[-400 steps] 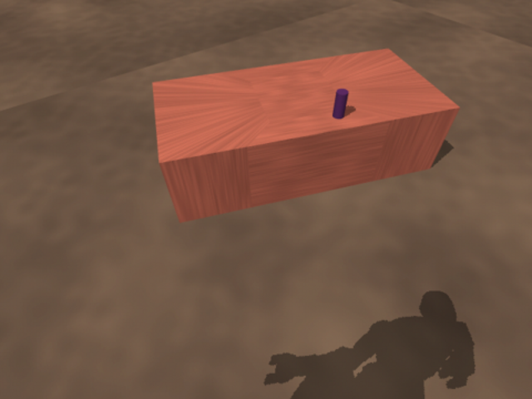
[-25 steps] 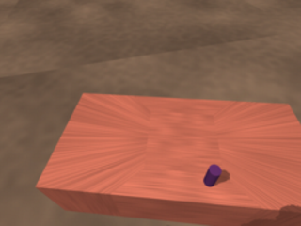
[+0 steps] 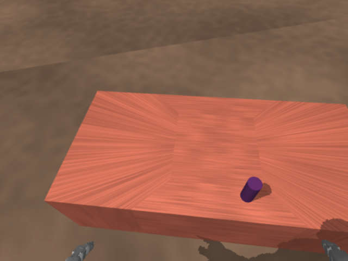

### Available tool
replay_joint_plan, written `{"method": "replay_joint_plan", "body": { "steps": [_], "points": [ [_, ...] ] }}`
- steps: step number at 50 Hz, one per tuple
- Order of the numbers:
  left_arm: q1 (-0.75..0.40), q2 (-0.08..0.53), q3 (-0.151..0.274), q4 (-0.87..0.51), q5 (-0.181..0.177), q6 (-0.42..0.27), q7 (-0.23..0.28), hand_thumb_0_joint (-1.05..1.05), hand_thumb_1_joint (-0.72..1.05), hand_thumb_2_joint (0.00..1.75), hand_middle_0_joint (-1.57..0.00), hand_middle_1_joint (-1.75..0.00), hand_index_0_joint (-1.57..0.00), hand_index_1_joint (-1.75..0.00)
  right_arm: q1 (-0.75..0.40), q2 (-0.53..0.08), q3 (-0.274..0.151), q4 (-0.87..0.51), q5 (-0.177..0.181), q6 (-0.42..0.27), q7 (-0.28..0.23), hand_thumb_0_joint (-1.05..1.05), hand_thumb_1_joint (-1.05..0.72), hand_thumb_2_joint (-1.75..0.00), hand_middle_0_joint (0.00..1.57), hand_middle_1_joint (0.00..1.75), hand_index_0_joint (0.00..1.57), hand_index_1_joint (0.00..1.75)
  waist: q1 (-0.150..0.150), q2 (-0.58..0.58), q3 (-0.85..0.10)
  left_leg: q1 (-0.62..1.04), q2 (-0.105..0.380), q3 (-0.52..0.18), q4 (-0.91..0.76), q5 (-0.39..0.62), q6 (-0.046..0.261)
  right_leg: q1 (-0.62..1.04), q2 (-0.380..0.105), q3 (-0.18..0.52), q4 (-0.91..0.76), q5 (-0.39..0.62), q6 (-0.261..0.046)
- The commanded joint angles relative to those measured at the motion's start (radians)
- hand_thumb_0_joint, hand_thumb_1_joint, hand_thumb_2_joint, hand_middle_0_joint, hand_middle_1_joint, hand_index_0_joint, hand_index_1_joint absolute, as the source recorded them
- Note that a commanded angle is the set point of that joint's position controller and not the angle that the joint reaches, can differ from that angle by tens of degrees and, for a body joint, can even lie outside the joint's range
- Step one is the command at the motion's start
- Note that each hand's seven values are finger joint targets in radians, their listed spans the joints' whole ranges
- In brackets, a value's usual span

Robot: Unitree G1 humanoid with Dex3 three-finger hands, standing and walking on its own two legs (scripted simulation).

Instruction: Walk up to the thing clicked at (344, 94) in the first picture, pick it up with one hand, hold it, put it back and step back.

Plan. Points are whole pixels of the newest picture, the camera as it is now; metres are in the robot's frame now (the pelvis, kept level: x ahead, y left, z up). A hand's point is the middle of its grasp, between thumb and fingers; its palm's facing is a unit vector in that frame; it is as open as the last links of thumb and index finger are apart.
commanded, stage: go down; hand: right
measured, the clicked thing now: (250, 190) +0.43 -0.24 -0.31
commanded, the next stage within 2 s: none
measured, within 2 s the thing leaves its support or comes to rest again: neither
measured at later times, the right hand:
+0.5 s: hand out of the picture +0.16 -0.31 -0.11, palm faces +0.13 +0.94 -0.31, open 17.1 cm
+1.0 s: hand out of the picture +0.24 -0.37 -0.06, palm faces +0.22 +0.95 -0.23, open 17.1 cm
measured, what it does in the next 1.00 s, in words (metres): stands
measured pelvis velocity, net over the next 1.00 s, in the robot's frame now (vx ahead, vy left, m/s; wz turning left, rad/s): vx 0.01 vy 0.01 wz -0.03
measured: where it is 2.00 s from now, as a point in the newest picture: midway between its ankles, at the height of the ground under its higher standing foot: outside the picture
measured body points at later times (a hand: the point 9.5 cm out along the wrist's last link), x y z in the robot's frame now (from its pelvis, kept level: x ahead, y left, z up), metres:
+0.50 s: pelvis +0.02 +0.01 -0.03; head +0.07 -0.01 +0.42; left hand +0.17 +0.27 -0.12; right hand +0.16 -0.36 -0.09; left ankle -0.03 +0.14 -0.73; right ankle +0.04 -0.12 -0.73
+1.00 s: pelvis +0.01 +0.01 -0.03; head +0.08 -0.01 +0.41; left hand +0.15 +0.28 -0.12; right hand +0.22 -0.42 -0.04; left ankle -0.03 +0.14 -0.73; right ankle +0.04 -0.12 -0.73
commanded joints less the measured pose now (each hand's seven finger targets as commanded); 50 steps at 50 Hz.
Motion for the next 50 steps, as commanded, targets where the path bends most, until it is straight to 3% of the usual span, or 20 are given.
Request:
{"method": "replay_joint_plan", "body": {
  "steps": [1,7,9,11,13,15,20,27,30,35,37,39,42,44,45,50],
  "points": [
    [-0.034,0.18,0.066,-0.129,0.011,-0.063,0.032,0.0,0.9,0.9,-0.21,-0.3,-0.21,-0.3,-0.047,-0.213,-0.054,-0.167,0.013,-0.03,0.044,0.0,0.44,-0.09,0.03,0.06,0.04,0.06,0.009,-0.042,-0.137,-0.097,-0.052,0.035,-0.048,0.084,0.044,0.14,0.032,-0.001,-0.046,0.036,-0.025],
    [-0.022,0.178,0.065,-0.129,0.022,-0.097,0.049,0.0,0.89,0.91,-0.2,-0.3,-0.2,-0.3,-0.012,-0.275,-0.121,-0.262,0.0,-0.079,0.06,0.0,0.48,-0.09,0.02,0.06,0.03,0.06,-0.009,-0.06,-0.24,-0.13,-0.04,0.027,0.049,0.123,0.04,0.102,0.034,0.008,0.054,0.079,-0.025],
    [-0.023,0.174,0.061,-0.137,0.024,-0.105,0.058,0.0,0.9,0.91,-0.2,-0.3,-0.2,-0.3,0.018,-0.267,-0.122,-0.288,-0.002,-0.077,0.061,0.0,0.47,-0.09,0.02,0.06,0.03,0.06,-0.007,-0.053,-0.266,-0.143,-0.042,0.029,0.073,0.143,0.038,0.108,0.029,0.013,0.078,0.105,-0.024],
    [-0.024,0.175,0.061,-0.131,0.024,-0.109,0.065,0.0,0.9,0.92,-0.2,-0.3,-0.2,-0.3,0.05,-0.269,-0.132,-0.301,0.007,-0.066,0.063,0.0,0.46,-0.08,0.03,0.06,0.03,0.06,-0.011,-0.078,-0.246,-0.158,-0.041,0.029,0.087,0.152,0.038,0.091,0.029,0.013,0.093,0.112,-0.022],
    [-0.023,0.179,0.062,-0.143,0.023,-0.113,0.073,0.0,0.89,0.92,-0.2,-0.3,-0.2,-0.3,0.048,-0.311,-0.161,-0.369,0.012,-0.058,0.06,0.0,0.46,-0.08,0.03,0.05,0.04,0.05,-0.021,-0.11,-0.268,-0.157,-0.041,0.033,0.097,0.156,0.04,0.082,0.03,0.018,0.106,0.122,-0.018],
    [-0.017,0.177,0.063,-0.147,0.021,-0.115,0.081,0.0,0.89,0.92,-0.2,-0.3,-0.2,-0.3,0.103,-0.3,-0.163,-0.384,0.019,-0.036,0.066,0.0,0.47,-0.08,0.03,0.05,0.04,0.05,-0.026,-0.093,-0.256,-0.158,-0.042,0.037,0.103,0.163,0.039,0.066,0.031,0.019,0.115,0.127,-0.021],
    [-0.023,0.174,0.056,-0.165,0.015,-0.12,0.095,0.0,0.89,0.91,-0.2,-0.3,-0.2,-0.3,0.14,-0.301,-0.178,-0.428,0.051,0.008,0.095,0.0,0.47,-0.07,0.04,0.05,0.04,0.05,-0.018,-0.093,-0.227,-0.19,-0.046,0.045,0.123,0.168,0.04,0.041,0.027,0.03,0.139,0.142,-0.021],
    [-0.009,0.174,0.057,-0.18,0.017,-0.132,0.112,0.0,0.89,0.91,-0.2,-0.3,-0.2,-0.3,0.18,-0.322,-0.219,-0.49,0.08,0.03,0.144,0.0,0.48,-0.08,0.03,0.06,0.03,0.06,-0.016,-0.076,-0.263,-0.214,-0.042,0.041,0.16,0.211,0.033,0.034,0.027,0.037,0.191,0.19,-0.027],
    [-0.008,0.178,0.056,-0.183,0.019,-0.14,0.12,0.0,0.9,0.91,-0.2,-0.3,-0.2,-0.3,0.144,-0.35,-0.241,-0.515,0.088,0.024,0.159,0.0,0.47,-0.08,0.03,0.06,0.04,0.06,-0.005,-0.073,-0.26,-0.23,-0.039,0.036,0.169,0.194,0.031,0.01,0.028,0.038,0.204,0.157,-0.028],
    [0.003,0.188,0.055,-0.169,0.024,-0.152,0.135,0.0,0.9,0.91,-0.2,-0.3,-0.2,-0.3,0.04,-0.459,-0.328,-0.537,0.106,-0.016,0.18,0.0,0.48,-0.08,0.03,0.05,0.04,0.05,-0.007,-0.109,-0.312,-0.242,-0.032,0.028,0.196,0.219,0.03,0.02,0.028,0.049,0.235,0.195,-0.033],
    [-0.001,0.195,0.052,-0.167,0.023,-0.155,0.139,0.0,0.9,0.91,-0.2,-0.3,-0.2,-0.3,-0.015,-0.487,-0.343,-0.523,0.116,-0.034,0.195,0.0,0.5,-0.07,0.03,0.05,0.04,0.05,-0.002,-0.102,-0.287,-0.238,-0.028,0.021,0.183,0.193,0.027,-0.001,0.03,0.045,0.227,0.136,-0.034],
    [0.0,0.203,0.053,-0.154,0.024,-0.157,0.142,0.0,0.9,0.91,-0.2,-0.3,-0.2,-0.3,-0.051,-0.49,-0.348,-0.469,0.127,-0.048,0.219,0.0,0.49,-0.06,0.04,0.05,0.04,0.05,0.007,-0.113,-0.285,-0.244,-0.03,0.022,0.181,0.169,0.031,-0.002,0.03,0.047,0.216,0.109,-0.033],
    [0.004,0.204,0.045,-0.144,0.025,-0.154,0.144,0.0,0.9,0.91,-0.2,-0.3,-0.2,-0.3,-0.082,-0.517,-0.368,-0.38,0.142,-0.061,0.263,0.0,0.47,-0.06,0.05,0.05,0.04,0.05,-0.003,-0.105,-0.281,-0.234,-0.03,0.025,0.174,0.169,0.033,-0.007,0.029,0.052,0.213,0.118,-0.036],
    [0.0,0.216,0.044,-0.143,0.026,-0.151,0.142,0.0,0.9,0.91,-0.2,-0.3,-0.2,-0.3,-0.115,-0.542,-0.379,-0.338,0.147,-0.074,0.29,0.0,0.47,-0.07,0.04,0.05,0.04,0.05,-0.014,-0.151,-0.258,-0.253,-0.033,0.029,0.169,0.119,0.041,-0.001,0.027,0.055,0.19,0.086,-0.029],
    [0.002,0.22,0.047,-0.146,0.027,-0.149,0.14,0.0,0.9,0.91,-0.21,-0.3,-0.21,-0.3,-0.129,-0.531,-0.371,-0.313,0.149,-0.082,0.302,0.0,0.46,-0.08,0.04,0.05,0.04,0.05,-0.006,-0.14,-0.27,-0.259,-0.038,0.032,0.17,0.11,0.044,0.012,0.024,0.059,0.184,0.082,-0.031],
    [0.022,0.226,0.045,-0.141,0.032,-0.14,0.134,0.0,0.89,0.92,-0.21,-0.31,-0.21,-0.31,-0.179,-0.594,-0.412,-0.23,0.16,-0.134,0.343,0.0,0.42,-0.1,0.04,0.05,0.04,0.05,-0.021,-0.11,-0.307,-0.23,-0.041,0.035,0.174,0.157,0.043,0.008,0.023,0.062,0.19,0.141,-0.032]
  ]
}}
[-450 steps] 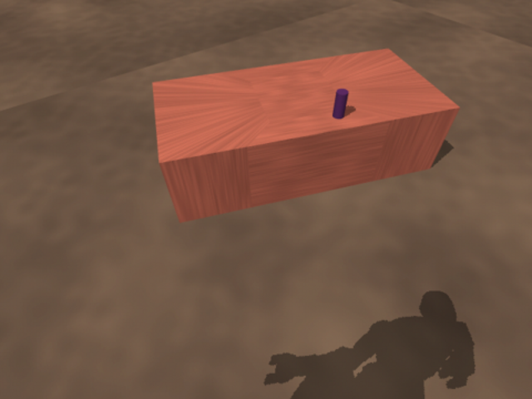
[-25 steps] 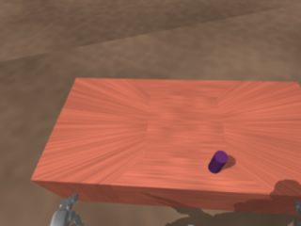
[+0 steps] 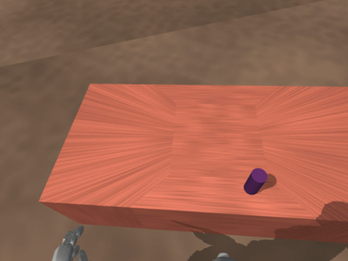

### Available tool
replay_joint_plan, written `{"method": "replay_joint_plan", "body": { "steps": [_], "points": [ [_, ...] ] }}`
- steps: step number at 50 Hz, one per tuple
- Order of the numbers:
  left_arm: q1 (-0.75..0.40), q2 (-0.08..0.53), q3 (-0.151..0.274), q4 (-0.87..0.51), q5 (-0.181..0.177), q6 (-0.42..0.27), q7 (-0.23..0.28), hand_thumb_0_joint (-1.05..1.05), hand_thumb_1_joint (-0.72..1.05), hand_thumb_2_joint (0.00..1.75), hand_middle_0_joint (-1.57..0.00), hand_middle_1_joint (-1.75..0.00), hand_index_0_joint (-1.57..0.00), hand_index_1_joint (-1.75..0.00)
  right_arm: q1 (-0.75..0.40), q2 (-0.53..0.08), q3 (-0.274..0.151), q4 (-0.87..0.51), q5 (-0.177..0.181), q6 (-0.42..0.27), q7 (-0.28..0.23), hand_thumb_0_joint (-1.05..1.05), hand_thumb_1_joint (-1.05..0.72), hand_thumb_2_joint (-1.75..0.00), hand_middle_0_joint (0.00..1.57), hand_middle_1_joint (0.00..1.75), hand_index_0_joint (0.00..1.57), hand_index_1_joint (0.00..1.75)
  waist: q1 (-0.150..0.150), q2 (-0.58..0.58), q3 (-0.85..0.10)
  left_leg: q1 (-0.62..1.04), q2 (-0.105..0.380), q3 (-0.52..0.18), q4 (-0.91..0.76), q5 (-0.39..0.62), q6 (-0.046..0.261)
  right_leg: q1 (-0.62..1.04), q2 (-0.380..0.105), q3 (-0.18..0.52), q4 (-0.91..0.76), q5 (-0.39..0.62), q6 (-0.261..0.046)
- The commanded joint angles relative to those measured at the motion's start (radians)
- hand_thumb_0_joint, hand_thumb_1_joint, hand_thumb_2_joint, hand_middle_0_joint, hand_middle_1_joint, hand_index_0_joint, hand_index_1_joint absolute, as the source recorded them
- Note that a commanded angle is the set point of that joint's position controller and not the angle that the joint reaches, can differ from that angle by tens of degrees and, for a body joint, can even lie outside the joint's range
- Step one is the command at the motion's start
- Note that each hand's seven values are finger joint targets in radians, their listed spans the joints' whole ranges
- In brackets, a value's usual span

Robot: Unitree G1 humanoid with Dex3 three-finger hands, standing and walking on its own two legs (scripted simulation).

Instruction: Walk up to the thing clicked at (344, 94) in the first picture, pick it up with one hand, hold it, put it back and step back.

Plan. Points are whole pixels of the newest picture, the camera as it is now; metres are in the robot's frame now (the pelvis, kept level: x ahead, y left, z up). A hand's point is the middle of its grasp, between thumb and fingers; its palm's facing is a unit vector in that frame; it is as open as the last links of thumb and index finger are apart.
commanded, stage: go down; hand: right
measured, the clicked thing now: (254, 182) +0.42 -0.24 -0.28
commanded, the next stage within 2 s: approach in 1.56 s
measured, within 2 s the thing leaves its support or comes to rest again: neither
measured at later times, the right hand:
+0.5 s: hand out of the picture +0.28 -0.41 +0.01, palm faces +0.23 +0.96 -0.17, open 16.7 cm
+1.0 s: hand out of the picture +0.31 -0.42 +0.02, palm faces +0.24 +0.96 -0.13, open 16.5 cm
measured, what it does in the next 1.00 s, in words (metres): stands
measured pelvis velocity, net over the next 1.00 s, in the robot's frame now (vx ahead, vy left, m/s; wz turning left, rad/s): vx -0.01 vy -0.01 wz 0.02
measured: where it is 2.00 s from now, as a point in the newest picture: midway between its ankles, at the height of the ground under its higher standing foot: outside the picture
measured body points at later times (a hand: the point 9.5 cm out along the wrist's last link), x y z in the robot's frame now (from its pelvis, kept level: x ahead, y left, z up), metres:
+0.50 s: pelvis -0.01 -0.01 +0.00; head +0.07 -0.04 +0.44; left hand +0.08 +0.28 -0.09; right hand +0.26 -0.46 +0.02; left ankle -0.04 +0.14 -0.70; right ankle +0.03 -0.13 -0.70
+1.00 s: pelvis -0.01 -0.01 +0.00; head +0.08 -0.05 +0.43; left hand +0.06 +0.28 -0.09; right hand +0.30 -0.47 +0.03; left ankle -0.04 +0.14 -0.70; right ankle +0.03 -0.13 -0.70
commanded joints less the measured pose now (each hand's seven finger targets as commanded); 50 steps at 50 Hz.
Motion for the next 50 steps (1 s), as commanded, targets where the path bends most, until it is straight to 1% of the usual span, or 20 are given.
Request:
{"method": "replay_joint_plan", "body": {
  "steps": [1,7,9,12,14,17,19,23,24,27,29,31,36,38,39,41,44,46,47,50],
  "points": [
    [0.03,0.182,0.067,-0.103,0.007,-0.033,0.017,0.0,0.89,0.92,-0.21,-0.31,-0.21,-0.31,-0.112,-0.368,-0.13,-0.077,0.023,-0.095,0.034,0.0,0.41,-0.1,0.03,0.05,0.04,0.06,-0.029,-0.127,-0.241,-0.004,-0.032,-0.005,-0.105,0.326,0.034,0.29,0.03,0.005,-0.105,0.314,-0.043],
    [0.058,0.193,0.065,-0.091,0.011,-0.021,0.012,0.0,0.9,0.92,-0.21,-0.31,-0.21,-0.31,-0.215,-0.409,-0.151,0.007,0.029,-0.166,0.06,0.0,0.4,-0.1,0.04,0.05,0.04,0.05,-0.019,-0.114,-0.265,-0.021,-0.037,-0.007,-0.101,0.32,0.037,0.298,0.023,0.011,-0.103,0.329,-0.042],
    [0.07,0.203,0.068,-0.087,0.013,-0.016,0.013,0.0,0.89,0.91,-0.21,-0.31,-0.21,-0.31,-0.29,-0.481,-0.18,-0.022,0.023,-0.195,0.061,0.0,0.4,-0.11,0.03,0.06,0.04,0.06,-0.02,-0.152,-0.271,-0.012,-0.029,-0.018,-0.104,0.33,0.038,0.291,0.03,0.002,-0.097,0.32,-0.045],
    [0.076,0.201,0.059,-0.082,0.014,-0.014,0.01,0.0,0.89,0.92,-0.21,-0.31,-0.21,-0.31,-0.304,-0.456,-0.159,0.055,0.024,-0.212,0.075,0.0,0.4,-0.11,0.03,0.05,0.04,0.05,-0.012,-0.135,-0.266,-0.025,-0.034,-0.016,-0.109,0.313,0.039,0.292,0.026,0.005,-0.102,0.308,-0.044],
    [0.091,0.216,0.066,-0.073,0.016,-0.012,0.012,0.0,0.89,0.92,-0.21,-0.31,-0.21,-0.31,-0.371,-0.51,-0.178,0.027,0.022,-0.235,0.076,0.0,0.37,-0.11,0.04,0.05,0.04,0.05,-0.012,-0.171,-0.277,-0.024,-0.034,-0.016,-0.113,0.308,0.044,0.302,0.027,0.004,-0.108,0.304,-0.041],
    [0.089,0.215,0.056,-0.08,0.014,-0.015,0.007,0.0,0.89,0.92,-0.21,-0.31,-0.2,-0.31,-0.391,-0.5,-0.159,0.098,0.022,-0.248,0.086,0.0,0.37,-0.1,0.04,0.05,0.04,0.05,-0.006,-0.159,-0.245,-0.046,-0.042,-0.008,-0.127,0.233,0.047,0.272,0.022,0.014,-0.135,0.212,-0.037],
    [0.103,0.225,0.06,-0.064,0.018,-0.013,0.011,0.0,0.89,0.92,-0.2,-0.31,-0.2,-0.31,-0.429,-0.529,-0.168,0.113,0.02,-0.265,0.089,0.0,0.35,-0.1,0.05,0.05,0.04,0.05,-0.006,-0.182,-0.276,-0.061,-0.045,-0.003,-0.124,0.232,0.049,0.306,0.016,0.02,-0.135,0.238,-0.029],
    [0.12,0.22,0.052,-0.059,0.019,-0.013,0.009,0.0,0.89,0.91,-0.2,-0.31,-0.2,-0.31,-0.462,-0.552,-0.173,0.149,0.021,-0.282,0.089,0.0,0.34,-0.1,0.05,0.05,0.04,0.05,-0.005,-0.17,-0.273,-0.038,-0.043,-0.007,-0.131,0.25,0.048,0.291,0.021,0.012,-0.127,0.239,-0.035],
    [0.114,0.217,0.049,-0.06,0.019,-0.015,0.009,0.0,0.89,0.92,-0.2,-0.31,-0.2,-0.31,-0.437,-0.507,-0.152,0.201,0.028,-0.281,0.095,0.0,0.34,-0.1,0.05,0.05,0.04,0.05,0.003,-0.147,-0.257,-0.054,-0.046,-0.001,-0.132,0.237,0.048,0.276,0.017,0.019,-0.131,0.224,-0.035],
    [0.125,0.225,0.049,-0.054,0.019,-0.014,0.01,0.0,0.89,0.92,-0.2,-0.31,-0.2,-0.31,-0.489,-0.569,-0.175,0.182,0.024,-0.298,0.098,0.0,0.33,-0.1,0.05,0.05,0.04,0.05,-0.001,-0.176,-0.28,-0.055,-0.044,-0.006,-0.128,0.253,0.049,0.291,0.02,0.015,-0.119,0.249,-0.037],
    [0.133,0.223,0.047,-0.054,0.02,-0.013,0.007,0.0,0.89,0.92,-0.2,-0.31,-0.2,-0.31,-0.483,-0.545,-0.165,0.22,0.025,-0.301,0.103,0.0,0.35,-0.1,0.05,0.05,0.04,0.05,0.005,-0.146,-0.285,-0.048,-0.044,-0.007,-0.12,0.264,0.048,0.273,0.02,0.016,-0.114,0.253,-0.041],
    [0.137,0.228,0.046,-0.049,0.021,-0.012,0.006,0.0,0.89,0.92,-0.2,-0.31,-0.2,-0.31,-0.522,-0.59,-0.183,0.199,0.023,-0.316,0.102,0.0,0.33,-0.1,0.05,0.05,0.04,0.05,0.001,-0.174,-0.299,-0.056,-0.044,-0.009,-0.116,0.27,0.049,0.282,0.022,0.015,-0.107,0.264,-0.039],
    [0.141,0.234,0.043,-0.051,0.022,-0.01,0.003,0.0,0.89,0.92,-0.2,-0.31,-0.2,-0.31,-0.561,-0.591,-0.171,0.243,0.023,-0.328,0.111,0.0,0.32,-0.1,0.05,0.05,0.05,0.05,0.011,-0.175,-0.283,-0.096,-0.047,-0.008,-0.114,0.227,0.05,0.27,0.017,0.021,-0.11,0.218,-0.039],
    [0.149,0.24,0.042,-0.052,0.022,-0.009,0.004,0.0,0.89,0.92,-0.2,-0.3,-0.2,-0.31,-0.567,-0.613,-0.187,0.223,0.028,-0.335,0.113,0.0,0.33,-0.1,0.05,0.05,0.05,0.05,0.001,-0.186,-0.305,-0.085,-0.046,-0.007,-0.11,0.249,0.05,0.288,0.018,0.019,-0.104,0.247,-0.038],
    [0.147,0.237,0.039,-0.046,0.024,-0.009,0.004,0.0,0.89,0.92,-0.2,-0.3,-0.2,-0.31,-0.55,-0.588,-0.17,0.277,0.029,-0.332,0.119,0.0,0.33,-0.1,0.05,0.05,0.05,0.05,0.007,-0.169,-0.299,-0.096,-0.048,-0.005,-0.106,0.254,0.049,0.281,0.015,0.025,-0.099,0.266,-0.035],
    [0.158,0.241,0.041,-0.049,0.025,-0.006,0.002,0.0,0.88,0.92,-0.2,-0.3,-0.2,-0.31,-0.591,-0.647,-0.206,0.221,0.027,-0.343,0.113,0.0,0.32,-0.1,0.05,0.05,0.05,0.05,-0.002,-0.191,-0.326,-0.077,-0.045,-0.007,-0.103,0.275,0.049,0.288,0.018,0.02,-0.089,0.285,-0.04],
    [0.156,0.238,0.036,-0.042,0.025,-0.007,0.0,0.0,0.89,0.92,-0.2,-0.3,-0.19,-0.31,-0.567,-0.61,-0.187,0.295,0.031,-0.341,0.121,0.0,0.33,-0.1,0.05,0.04,0.05,0.04,0.009,-0.163,-0.307,-0.094,-0.049,-0.006,-0.102,0.269,0.048,0.267,0.017,0.023,-0.086,0.28,-0.037],
    [0.163,0.244,0.039,-0.038,0.027,-0.004,0.0,0.0,0.89,0.92,-0.2,-0.3,-0.2,-0.31,-0.619,-0.647,-0.2,0.257,0.026,-0.351,0.121,0.0,0.32,-0.1,0.05,0.05,0.05,0.05,0.007,-0.202,-0.323,-0.104,-0.048,-0.007,-0.1,0.254,0.051,0.281,0.016,0.024,-0.088,0.269,-0.035],
    [0.159,0.242,0.037,-0.04,0.026,-0.003,0.0,0.0,0.89,0.92,-0.2,-0.3,-0.19,-0.31,-0.584,-0.612,-0.181,0.304,0.027,-0.347,0.124,0.0,0.34,-0.1,0.05,0.05,0.05,0.05,0.01,-0.174,-0.312,-0.11,-0.05,-0.004,-0.102,0.25,0.05,0.28,0.014,0.024,-0.088,0.267,-0.036],
    [0.156,0.244,0.035,-0.047,0.025,-0.002,-0.003,0.0,0.89,0.92,-0.2,-0.3,-0.2,-0.31,-0.624,-0.655,-0.202,0.266,0.028,-0.355,0.122,0.0,0.34,-0.1,0.05,0.05,0.05,0.05,0.004,-0.206,-0.317,-0.114,-0.049,-0.003,-0.098,0.233,0.053,0.276,0.014,0.028,-0.094,0.24,-0.037]
  ]
}}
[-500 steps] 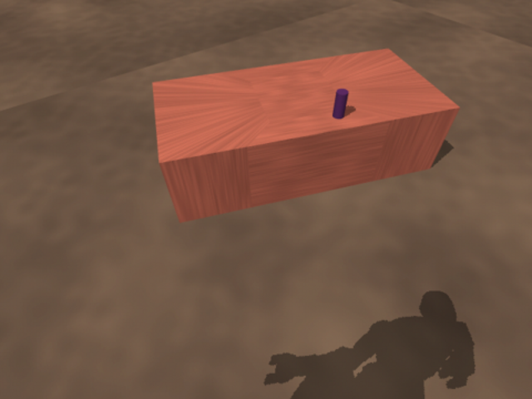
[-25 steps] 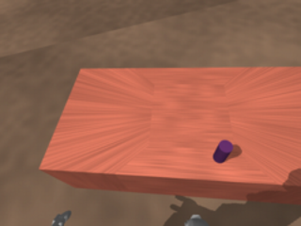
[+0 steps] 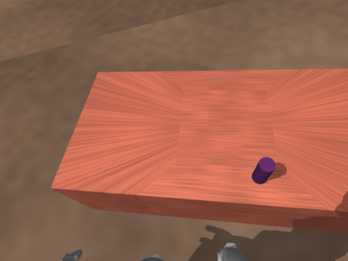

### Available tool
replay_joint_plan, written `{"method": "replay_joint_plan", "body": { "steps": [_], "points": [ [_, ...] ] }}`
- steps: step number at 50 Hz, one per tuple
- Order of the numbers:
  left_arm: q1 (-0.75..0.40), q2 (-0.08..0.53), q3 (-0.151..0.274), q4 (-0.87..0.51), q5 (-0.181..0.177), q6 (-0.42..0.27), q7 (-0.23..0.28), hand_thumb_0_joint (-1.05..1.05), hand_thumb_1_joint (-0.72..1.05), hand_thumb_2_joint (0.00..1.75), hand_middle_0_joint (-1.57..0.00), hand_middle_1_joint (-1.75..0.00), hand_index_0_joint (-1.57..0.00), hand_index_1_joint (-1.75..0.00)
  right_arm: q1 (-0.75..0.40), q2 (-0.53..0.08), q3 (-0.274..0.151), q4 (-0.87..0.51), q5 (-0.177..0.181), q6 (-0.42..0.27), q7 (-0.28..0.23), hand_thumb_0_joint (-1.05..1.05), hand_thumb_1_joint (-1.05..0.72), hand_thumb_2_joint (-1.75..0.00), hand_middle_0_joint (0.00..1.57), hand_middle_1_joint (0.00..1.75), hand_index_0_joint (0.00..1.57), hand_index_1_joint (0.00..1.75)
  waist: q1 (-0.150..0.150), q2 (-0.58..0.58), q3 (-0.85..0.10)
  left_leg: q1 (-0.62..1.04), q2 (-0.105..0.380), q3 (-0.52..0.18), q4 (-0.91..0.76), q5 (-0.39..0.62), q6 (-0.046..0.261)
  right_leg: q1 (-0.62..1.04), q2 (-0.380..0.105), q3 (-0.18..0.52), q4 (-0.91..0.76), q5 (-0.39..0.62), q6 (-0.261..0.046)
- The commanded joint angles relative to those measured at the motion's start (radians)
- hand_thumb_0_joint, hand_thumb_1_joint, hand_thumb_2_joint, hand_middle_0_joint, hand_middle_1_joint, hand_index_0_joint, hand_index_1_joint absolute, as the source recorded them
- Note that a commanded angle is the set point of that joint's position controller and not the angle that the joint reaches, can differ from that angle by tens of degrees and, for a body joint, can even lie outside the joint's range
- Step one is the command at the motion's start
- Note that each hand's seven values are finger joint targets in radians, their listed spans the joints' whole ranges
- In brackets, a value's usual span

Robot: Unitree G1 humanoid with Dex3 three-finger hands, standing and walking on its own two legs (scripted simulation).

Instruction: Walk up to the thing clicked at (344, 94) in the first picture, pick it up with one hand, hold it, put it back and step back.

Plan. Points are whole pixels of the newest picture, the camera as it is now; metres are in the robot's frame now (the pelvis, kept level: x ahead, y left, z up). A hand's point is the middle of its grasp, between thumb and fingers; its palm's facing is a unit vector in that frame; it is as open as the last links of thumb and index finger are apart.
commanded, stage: go down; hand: right
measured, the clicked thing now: (262, 171) +0.43 -0.23 -0.28
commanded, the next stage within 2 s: approach in 0.56 s
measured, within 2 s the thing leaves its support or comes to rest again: neither
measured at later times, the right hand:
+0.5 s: hand out of the picture +0.34 -0.42 +0.03, palm faces +0.27 +0.96 -0.11, open 16.6 cm
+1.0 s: hand out of the picture +0.37 -0.40 -0.04, palm faces +0.26 +0.96 -0.03, open 16.8 cm
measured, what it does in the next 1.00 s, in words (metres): lowers itself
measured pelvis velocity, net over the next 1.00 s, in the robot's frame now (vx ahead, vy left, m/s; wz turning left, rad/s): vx -0.01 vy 0.00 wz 0.04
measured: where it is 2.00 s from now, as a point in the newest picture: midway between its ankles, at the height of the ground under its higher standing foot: outside the picture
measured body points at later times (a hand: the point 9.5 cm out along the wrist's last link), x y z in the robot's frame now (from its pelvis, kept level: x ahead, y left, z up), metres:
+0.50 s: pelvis +0.00 +0.00 +0.00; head +0.11 -0.05 +0.43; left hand +0.08 +0.29 -0.09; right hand +0.32 -0.47 +0.04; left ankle -0.03 +0.15 -0.69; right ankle +0.04 -0.12 -0.69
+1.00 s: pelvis -0.01 +0.00 -0.07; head +0.14 -0.05 +0.35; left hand +0.08 +0.29 -0.16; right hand +0.35 -0.45 -0.03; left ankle -0.03 +0.15 -0.69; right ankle +0.04 -0.12 -0.69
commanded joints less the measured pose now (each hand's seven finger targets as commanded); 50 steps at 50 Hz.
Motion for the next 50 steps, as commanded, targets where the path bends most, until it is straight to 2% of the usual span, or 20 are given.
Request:
{"method": "replay_joint_plan", "body": {
  "steps": [1,3,9,11,17,18,20,22,24,28,31,33,34,36,38,41,43,45,49,50],
  "points": [
    [0.082,0.219,0.081,-0.074,0.001,-0.028,0.024,0.0,0.88,0.92,-0.2,-0.3,-0.19,-0.31,-0.232,-0.443,-0.066,-0.192,0.031,-0.069,0.002,0.0,0.33,-0.1,0.05,0.05,0.05,0.05,-0.02,-0.23,-0.321,-0.032,-0.036,-0.001,-0.101,0.189,0.062,0.39,0.025,0.026,-0.124,0.221,-0.02],
    [0.09,0.218,0.08,-0.075,0.001,-0.028,0.022,0.0,0.88,0.92,-0.2,-0.3,-0.19,-0.31,-0.204,-0.412,-0.056,-0.149,0.036,-0.065,0.007,0.0,0.34,-0.1,0.05,0.05,0.05,0.05,-0.017,-0.192,-0.329,-0.021,-0.038,0.002,-0.096,0.206,0.06,0.387,0.022,0.029,-0.118,0.242,-0.022],
    [0.093,0.217,0.073,-0.07,0.003,-0.025,0.02,0.0,0.88,0.92,-0.2,-0.3,-0.19,-0.31,-0.242,-0.46,-0.084,-0.17,0.042,-0.081,0.009,0.0,0.34,-0.11,0.05,0.05,0.05,0.05,-0.023,-0.227,-0.34,-0.011,-0.031,-0.008,-0.085,0.249,0.059,0.368,0.031,0.021,-0.091,0.282,-0.029],
    [0.092,0.216,0.072,-0.071,0.004,-0.023,0.021,0.0,0.88,0.92,-0.19,-0.3,-0.19,-0.31,-0.233,-0.444,-0.071,-0.141,0.037,-0.082,0.014,0.0,0.34,-0.11,0.05,0.05,0.04,0.05,-0.016,-0.204,-0.359,-0.024,-0.034,-0.005,-0.078,0.253,0.058,0.377,0.028,0.024,-0.083,0.3,-0.028],
    [0.082,0.221,0.072,-0.072,0.004,-0.021,0.018,0.0,0.88,0.92,-0.2,-0.3,-0.19,-0.31,-0.261,-0.466,-0.079,-0.156,0.042,-0.092,0.015,0.0,0.35,-0.11,0.05,0.05,0.05,0.05,-0.019,-0.24,-0.337,-0.049,-0.033,-0.003,-0.078,0.213,0.061,0.365,0.027,0.027,-0.092,0.241,-0.028],
    [0.091,0.226,0.074,-0.074,0.004,-0.019,0.018,0.0,0.88,0.92,-0.19,-0.3,-0.19,-0.3,-0.29,-0.486,-0.089,-0.182,0.04,-0.096,0.011,0.0,0.35,-0.11,0.04,0.05,0.04,0.05,-0.018,-0.24,-0.36,-0.045,-0.034,-0.005,-0.079,0.217,0.061,0.376,0.027,0.027,-0.089,0.248,-0.029],
    [0.081,0.217,0.065,-0.083,0.002,-0.018,0.017,0.0,0.88,0.92,-0.19,-0.3,-0.19,-0.31,-0.241,-0.449,-0.068,-0.132,0.041,-0.091,0.016,0.0,0.35,-0.1,0.05,0.05,0.05,0.05,-0.022,-0.222,-0.346,-0.052,-0.036,-0.001,-0.076,0.219,0.06,0.379,0.026,0.027,-0.09,0.257,-0.026],
    [0.101,0.234,0.078,-0.067,0.005,-0.016,0.02,0.0,0.87,0.92,-0.2,-0.3,-0.19,-0.31,-0.303,-0.479,-0.084,-0.179,0.046,-0.098,0.016,0.0,0.34,-0.12,0.05,0.05,0.05,0.05,-0.013,-0.25,-0.397,-0.055,-0.036,0.0,-0.067,0.248,0.06,0.424,0.023,0.033,-0.076,0.319,-0.021],
    [0.101,0.226,0.073,-0.066,0.005,-0.014,0.018,0.0,0.87,0.92,-0.2,-0.3,-0.19,-0.31,-0.277,-0.464,-0.079,-0.153,0.048,-0.095,0.019,0.0,0.34,-0.11,0.05,0.05,0.05,0.05,-0.015,-0.229,-0.38,-0.063,-0.036,0.0,-0.061,0.262,0.058,0.406,0.024,0.032,-0.065,0.338,-0.023],
    [0.097,0.224,0.07,-0.07,0.006,-0.01,0.016,0.0,0.88,0.91,-0.19,-0.3,-0.19,-0.3,-0.31,-0.469,-0.073,-0.142,0.044,-0.097,0.022,0.0,0.34,-0.11,0.05,0.05,0.05,0.05,-0.009,-0.243,-0.338,-0.073,-0.036,-0.001,-0.073,0.212,0.06,0.369,0.025,0.031,-0.084,0.251,-0.026],
    [0.104,0.228,0.073,-0.067,0.005,-0.01,0.015,0.0,0.88,0.92,-0.2,-0.3,-0.19,-0.3,-0.32,-0.487,-0.091,-0.153,0.049,-0.102,0.025,0.0,0.35,-0.12,0.05,0.05,0.05,0.05,-0.009,-0.227,-0.394,-0.061,-0.035,-0.003,-0.058,0.253,0.058,0.385,0.026,0.033,-0.062,0.309,-0.027],
    [0.097,0.218,0.063,-0.068,0.006,-0.009,0.013,0.0,0.85,0.93,-0.2,-0.29,-0.18,-0.3,-0.28,-0.47,-0.079,-0.094,0.047,-0.098,0.031,0.0,0.44,-0.12,0.02,0.06,0.04,0.06,-0.008,-0.206,-0.366,-0.066,-0.034,-0.002,-0.057,0.265,0.056,0.37,0.025,0.03,-0.053,0.327,-0.027],
    [0.099,0.218,0.06,-0.07,0.005,-0.011,0.012,0.0,0.86,0.91,-0.2,-0.29,-0.19,-0.3,-0.282,-0.477,-0.088,-0.092,0.051,-0.101,0.032,0.0,0.38,-0.13,0.03,0.06,0.04,0.06,-0.011,-0.206,-0.349,-0.061,-0.034,-0.005,-0.057,0.266,0.055,0.344,0.03,0.028,-0.051,0.313,-0.03],
    [0.098,0.22,0.064,-0.065,0.007,-0.009,0.009,0.0,0.87,0.91,-0.2,-0.29,-0.19,-0.3,-0.315,-0.474,-0.096,-0.113,0.057,-0.122,0.031,0.0,0.4,-0.14,0.02,0.06,0.03,0.06,-0.01,-0.205,-0.361,-0.087,-0.03,-0.012,-0.035,0.264,0.056,0.322,0.029,0.026,-0.029,0.301,-0.037],
    [0.086,0.209,0.06,-0.056,0.013,-0.016,0.001,0.0,0.86,0.92,-0.2,-0.29,-0.19,-0.31,-0.291,-0.399,-0.073,-0.04,0.073,-0.146,0.044,0.0,0.41,-0.13,0.03,0.06,0.04,0.06,0.007,-0.173,-0.335,-0.147,-0.034,-0.009,0.001,0.254,0.054,0.289,0.022,0.032,0.005,0.315,-0.03],
    [0.064,0.201,0.054,-0.052,0.022,-0.028,-0.013,0.0,0.87,0.91,-0.2,-0.29,-0.19,-0.3,-0.321,-0.372,-0.082,-0.02,0.095,-0.217,0.048,0.0,0.4,-0.14,0.02,0.06,0.03,0.06,0.01,-0.162,-0.321,-0.251,-0.035,-0.011,0.089,0.216,0.055,0.181,0.021,0.033,0.084,0.28,-0.03],
    [0.041,0.203,0.055,-0.069,0.025,-0.036,-0.025,0.0,0.86,0.91,-0.2,-0.29,-0.19,-0.3,-0.343,-0.336,-0.084,-0.034,0.122,-0.274,0.057,0.0,0.41,-0.15,0.02,0.06,0.03,0.06,0.014,-0.177,-0.333,-0.339,-0.04,-0.007,0.151,0.133,0.056,0.121,0.017,0.039,0.122,0.191,-0.028],
    [0.028,0.197,0.046,-0.079,0.025,-0.044,-0.031,0.0,0.87,0.91,-0.2,-0.29,-0.19,-0.3,-0.329,-0.289,-0.092,-0.028,0.159,-0.328,0.07,0.0,0.4,-0.14,0.03,0.06,0.04,0.06,0.014,-0.158,-0.382,-0.434,-0.047,-0.002,0.233,0.103,0.053,0.075,0.01,0.041,0.196,0.178,-0.029],
    [0.019,0.204,0.029,-0.098,0.035,-0.05,-0.036,0.0,0.88,0.91,-0.19,-0.3,-0.19,-0.3,-0.368,-0.319,-0.143,-0.066,0.208,-0.413,0.094,0.0,0.41,-0.11,0.04,0.05,0.04,0.05,0.009,-0.196,-0.484,-0.607,-0.052,0.006,0.398,0.065,0.053,-0.017,-0.003,0.054,0.343,0.185,-0.024],
    [0.011,0.203,0.023,-0.111,0.038,-0.048,-0.038,0.0,0.89,0.9,-0.19,-0.3,-0.19,-0.3,-0.325,-0.341,-0.172,-0.078,0.215,-0.427,0.099,0.0,0.39,-0.11,0.04,0.05,0.05,0.05,-0.011,-0.211,-0.519,-0.623,-0.053,0.004,0.433,0.067,0.053,-0.039,-0.003,0.056,0.379,0.197,-0.025]
  ]
}}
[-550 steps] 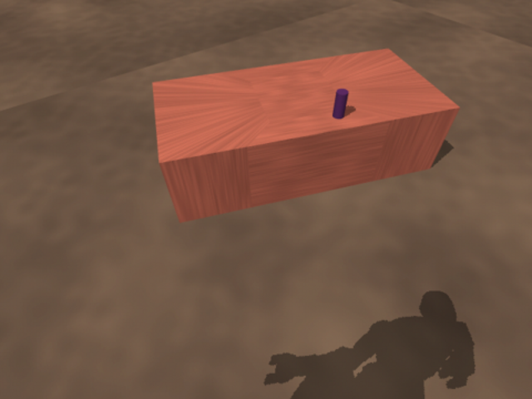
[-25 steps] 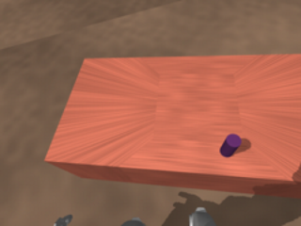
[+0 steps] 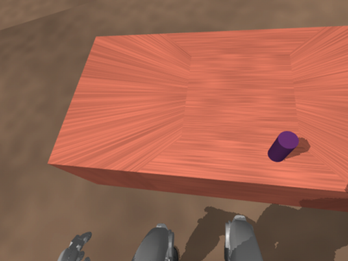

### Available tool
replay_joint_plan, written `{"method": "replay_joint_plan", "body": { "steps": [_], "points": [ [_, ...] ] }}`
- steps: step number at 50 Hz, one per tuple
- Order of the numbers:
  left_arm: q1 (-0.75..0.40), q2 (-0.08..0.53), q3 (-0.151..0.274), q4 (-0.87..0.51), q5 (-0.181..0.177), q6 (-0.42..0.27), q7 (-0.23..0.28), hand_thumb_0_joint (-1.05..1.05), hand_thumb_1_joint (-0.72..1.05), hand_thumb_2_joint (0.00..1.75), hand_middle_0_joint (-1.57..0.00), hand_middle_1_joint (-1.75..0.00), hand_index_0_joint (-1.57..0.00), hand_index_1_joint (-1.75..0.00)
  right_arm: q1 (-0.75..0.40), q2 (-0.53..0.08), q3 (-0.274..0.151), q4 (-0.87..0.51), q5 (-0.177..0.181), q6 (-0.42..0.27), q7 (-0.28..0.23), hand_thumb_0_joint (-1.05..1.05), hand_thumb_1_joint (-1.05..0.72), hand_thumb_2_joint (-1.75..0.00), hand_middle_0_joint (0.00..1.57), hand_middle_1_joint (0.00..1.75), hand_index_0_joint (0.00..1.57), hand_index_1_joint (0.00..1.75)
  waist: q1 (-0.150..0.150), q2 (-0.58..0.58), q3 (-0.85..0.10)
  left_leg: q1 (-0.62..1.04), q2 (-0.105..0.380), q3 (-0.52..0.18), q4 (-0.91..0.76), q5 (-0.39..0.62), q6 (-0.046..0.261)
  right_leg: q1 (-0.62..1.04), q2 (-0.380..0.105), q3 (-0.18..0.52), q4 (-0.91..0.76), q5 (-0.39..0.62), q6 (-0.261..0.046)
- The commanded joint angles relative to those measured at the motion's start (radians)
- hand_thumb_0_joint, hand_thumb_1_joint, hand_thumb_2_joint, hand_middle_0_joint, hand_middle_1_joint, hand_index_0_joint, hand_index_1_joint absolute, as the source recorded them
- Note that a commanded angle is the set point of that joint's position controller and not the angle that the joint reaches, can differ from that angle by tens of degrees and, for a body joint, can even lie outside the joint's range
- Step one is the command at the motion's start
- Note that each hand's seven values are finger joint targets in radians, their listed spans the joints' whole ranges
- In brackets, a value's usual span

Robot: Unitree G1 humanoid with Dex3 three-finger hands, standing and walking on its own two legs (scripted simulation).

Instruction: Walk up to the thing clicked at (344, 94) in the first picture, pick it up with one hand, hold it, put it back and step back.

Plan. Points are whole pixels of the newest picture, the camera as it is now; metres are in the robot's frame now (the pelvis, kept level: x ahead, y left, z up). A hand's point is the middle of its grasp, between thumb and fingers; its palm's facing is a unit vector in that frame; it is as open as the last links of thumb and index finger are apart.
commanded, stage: approach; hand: right
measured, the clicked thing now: (281, 147) +0.43 -0.25 -0.20
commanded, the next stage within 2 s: close in in 0.24 s
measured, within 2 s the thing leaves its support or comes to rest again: neither
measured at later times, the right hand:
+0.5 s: hand (315, 152) +0.41 -0.33 -0.19, palm faces +0.24 +0.97 +0.02, open 17.0 cm
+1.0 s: hand (290, 148) +0.43 -0.27 -0.18, palm faces +0.28 +0.96 +0.00, open 17.1 cm
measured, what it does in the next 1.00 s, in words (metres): lowers itself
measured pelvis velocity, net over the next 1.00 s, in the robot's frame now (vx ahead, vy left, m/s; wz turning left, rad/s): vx -0.06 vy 0.02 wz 0.10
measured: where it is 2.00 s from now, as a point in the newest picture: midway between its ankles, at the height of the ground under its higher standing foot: outside the picture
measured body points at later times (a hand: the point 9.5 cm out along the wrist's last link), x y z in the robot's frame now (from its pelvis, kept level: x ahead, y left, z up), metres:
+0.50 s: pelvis -0.06 +0.01 -0.19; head +0.16 -0.05 +0.20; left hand +0.05 +0.28 -0.30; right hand +0.39 -0.38 -0.19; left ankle -0.01 +0.15 -0.62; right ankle +0.05 -0.12 -0.62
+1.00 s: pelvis -0.06 +0.02 -0.19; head +0.16 -0.01 +0.20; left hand +0.06 +0.30 -0.31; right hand +0.41 -0.32 -0.18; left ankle -0.01 +0.15 -0.62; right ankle +0.05 -0.12 -0.62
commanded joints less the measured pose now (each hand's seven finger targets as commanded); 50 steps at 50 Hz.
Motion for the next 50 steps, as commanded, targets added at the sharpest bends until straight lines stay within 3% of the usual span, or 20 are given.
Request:
{"method": "replay_joint_plan", "body": {
  "steps": [1,3,7,9,10,13,16,19,21,24,26,28,31,33,34,39,40,43,47,50],
  "points": [
    [0.071,0.183,0.048,-0.085,0.013,-0.028,0.014,0.0,0.89,0.9,-0.19,-0.3,-0.19,-0.3,-0.2,-0.353,-0.105,-0.217,0.07,-0.137,0.035,0.0,0.41,-0.1,0.05,0.05,0.05,0.05,-0.025,-0.243,-0.472,-0.205,-0.044,0.02,0.069,0.211,0.059,0.386,0.006,0.05,0.048,0.327,-0.02],
    [0.061,0.184,0.045,-0.091,0.02,-0.024,0.017,0.0,0.89,0.9,-0.19,-0.3,-0.19,-0.3,-0.252,-0.408,-0.146,-0.301,0.074,-0.156,0.043,0.0,0.4,-0.08,0.06,0.04,0.05,0.04,-0.042,-0.298,-0.573,-0.239,-0.044,0.014,0.136,0.231,0.057,0.369,0.0,0.044,0.132,0.36,-0.019],
    [0.036,0.177,0.044,-0.071,0.033,-0.017,0.014,0.0,0.9,0.9,-0.19,-0.3,-0.19,-0.29,-0.341,-0.374,-0.122,-0.238,0.056,-0.136,0.047,0.0,0.41,-0.07,0.06,0.04,0.05,0.04,-0.014,-0.304,-0.556,-0.372,-0.05,0.017,0.226,0.163,0.056,0.23,-0.013,0.052,0.24,0.257,-0.017],
    [0.047,0.207,0.066,-0.06,0.043,-0.008,0.009,0.0,0.91,0.89,-0.19,-0.3,-0.2,-0.29,-0.39,-0.447,-0.149,-0.333,0.025,-0.129,0.027,0.0,0.42,-0.07,0.06,0.04,0.05,0.04,-0.042,-0.377,-0.652,-0.39,-0.048,0.015,0.263,0.15,0.062,0.261,-0.015,0.053,0.268,0.244,-0.011],
    [0.038,0.2,0.062,-0.07,0.046,-0.004,0.003,0.0,0.9,0.89,-0.19,-0.3,-0.2,-0.3,-0.379,-0.418,-0.128,-0.323,0.002,-0.112,0.019,0.0,0.41,-0.08,0.05,0.04,0.05,0.04,-0.035,-0.383,-0.689,-0.414,-0.049,0.028,0.294,0.14,0.063,0.269,-0.017,0.066,0.275,0.235,-0.006],
    [0.027,0.19,0.077,-0.054,0.047,0.01,-0.015,0.0,0.92,0.89,-0.19,-0.3,-0.2,-0.29,-0.374,-0.329,-0.081,-0.258,-0.02,-0.07,-0.016,0.0,0.42,-0.07,0.05,0.04,0.05,0.04,-0.015,-0.343,-0.614,-0.505,-0.056,0.04,0.34,0.087,0.066,0.153,-0.024,0.072,0.326,0.139,-0.012],
    [0.013,0.187,0.079,-0.057,0.053,0.019,-0.035,0.0,0.93,0.89,-0.2,-0.3,-0.2,-0.29,-0.419,-0.359,-0.105,-0.36,-0.03,-0.077,-0.064,0.0,0.44,-0.07,0.05,0.04,0.05,0.04,-0.034,-0.372,-0.691,-0.559,-0.061,0.048,0.412,0.079,0.071,0.111,-0.026,0.079,0.388,0.123,-0.014],
    [-0.005,0.169,0.083,-0.055,0.052,0.028,-0.054,0.0,0.92,0.88,-0.2,-0.31,-0.21,-0.3,-0.404,-0.229,-0.043,-0.311,-0.034,-0.076,-0.095,0.0,0.4,-0.06,0.06,0.03,0.05,0.03,-0.01,-0.313,-0.606,-0.662,-0.062,0.069,0.48,0.021,0.072,-0.008,-0.027,0.098,0.428,0.028,-0.013],
    [0.006,0.184,0.093,-0.065,0.052,0.039,-0.059,0.0,0.91,0.89,-0.2,-0.3,-0.21,-0.29,-0.483,-0.317,-0.087,-0.465,-0.041,-0.091,-0.138,0.0,0.44,-0.06,0.05,0.04,0.05,0.04,-0.041,-0.372,-0.717,-0.641,-0.06,0.064,0.5,0.018,0.077,0.021,-0.022,0.094,0.434,0.011,-0.011],
    [0.003,0.179,0.109,-0.076,0.044,0.058,-0.068,0.0,0.93,0.88,-0.19,-0.31,-0.21,-0.29,-0.482,-0.182,-0.017,-0.457,-0.039,-0.053,-0.183,0.0,0.43,-0.07,0.04,0.04,0.04,0.04,-0.013,-0.354,-0.719,-0.649,-0.062,0.073,0.511,0.007,0.078,0.006,-0.019,0.092,0.445,-0.031,-0.011],
    [0.013,0.173,0.115,-0.071,0.038,0.068,-0.072,0.0,0.92,0.88,-0.19,-0.3,-0.21,-0.29,-0.478,-0.179,-0.009,-0.496,-0.05,-0.038,-0.223,0.0,0.44,-0.06,0.04,0.04,0.04,0.04,-0.022,-0.33,-0.728,-0.645,-0.066,0.074,0.506,0.0,0.079,-0.027,-0.016,0.08,0.457,-0.042,-0.014],
    [0.018,0.184,0.124,-0.083,0.03,0.084,-0.074,0.0,0.93,0.88,-0.19,-0.31,-0.21,-0.29,-0.486,-0.245,-0.025,-0.596,-0.067,-0.023,-0.261,0.0,0.43,-0.05,0.05,0.04,0.04,0.04,-0.053,-0.377,-0.778,-0.616,-0.066,0.066,0.503,-0.002,0.085,0.004,-0.013,0.068,0.443,-0.036,-0.011],
    [0.013,0.165,0.132,-0.09,0.019,0.103,-0.079,0.0,0.94,0.87,-0.19,-0.31,-0.21,-0.29,-0.465,-0.156,0.015,-0.592,-0.058,0.008,-0.31,0.0,0.43,-0.07,0.04,0.04,0.04,0.04,-0.027,-0.295,-0.74,-0.567,-0.072,0.06,0.461,-0.006,0.079,-0.065,-0.01,0.044,0.456,-0.06,-0.023],
    [0.009,0.141,0.122,-0.078,0.016,0.106,-0.081,0.0,0.93,0.88,-0.19,-0.3,-0.21,-0.29,-0.422,-0.106,0.026,-0.567,-0.053,0.012,-0.332,0.0,0.44,-0.07,0.04,0.04,0.03,0.04,-0.03,-0.276,-0.683,-0.59,-0.073,0.06,0.479,0.007,0.079,-0.116,-0.011,0.043,0.47,-0.046,-0.025],
    [-0.001,0.132,0.121,-0.081,0.014,0.107,-0.08,0.0,0.92,0.88,-0.19,-0.3,-0.21,-0.29,-0.425,-0.116,0.025,-0.577,-0.056,0.009,-0.343,0.0,0.44,-0.07,0.03,0.04,0.03,0.04,-0.031,-0.265,-0.666,-0.582,-0.075,0.05,0.464,0.002,0.079,-0.149,-0.011,0.036,0.475,-0.056,-0.029],
    [-0.009,0.119,0.123,-0.08,0.01,0.115,-0.081,0.0,0.92,0.88,-0.2,-0.31,-0.21,-0.3,-0.358,-0.024,0.063,-0.526,-0.055,0.005,-0.353,0.0,0.43,-0.08,0.03,0.05,0.03,0.05,-0.01,-0.197,-0.593,-0.558,-0.073,0.037,0.451,0.024,0.074,-0.215,-0.009,0.032,0.484,-0.05,-0.038],
    [-0.012,0.121,0.125,-0.083,0.009,0.119,-0.083,0.0,0.92,0.88,-0.2,-0.31,-0.21,-0.29,-0.392,-0.053,0.048,-0.568,-0.053,-0.005,-0.357,0.0,0.45,-0.07,0.04,0.05,0.03,0.05,-0.017,-0.208,-0.607,-0.558,-0.073,0.033,0.453,0.025,0.077,-0.219,-0.008,0.033,0.483,-0.047,-0.039],
    [-0.012,0.115,0.126,-0.079,0.009,0.119,-0.083,0.0,0.93,0.88,-0.2,-0.31,-0.22,-0.3,-0.341,0.051,0.099,-0.478,-0.044,-0.005,-0.35,0.0,0.44,-0.08,0.04,0.05,0.03,0.05,0.009,-0.167,-0.563,-0.569,-0.072,0.038,0.45,0.047,0.073,-0.222,-0.01,0.036,0.492,-0.029,-0.041],
    [-0.009,0.121,0.135,-0.084,0.012,0.127,-0.084,0.0,0.93,0.87,-0.2,-0.31,-0.22,-0.29,-0.388,-0.02,0.063,-0.585,-0.045,-0.029,-0.355,0.0,0.45,-0.08,0.03,0.05,0.03,0.05,-0.022,-0.191,-0.658,-0.521,-0.071,0.026,0.465,0.096,0.073,-0.189,-0.011,0.031,0.504,0.032,-0.039],
    [-0.01,0.12,0.142,-0.08,0.018,0.132,-0.089,0.0,0.92,0.88,-0.2,-0.31,-0.22,-0.3,-0.381,0.034,0.089,-0.585,-0.045,-0.032,-0.356,0.0,0.45,-0.08,0.03,0.05,0.03,0.05,-0.02,-0.208,-0.672,-0.539,-0.073,0.034,0.48,0.125,0.074,-0.154,-0.013,0.032,0.512,0.069,-0.037]
  ]
}}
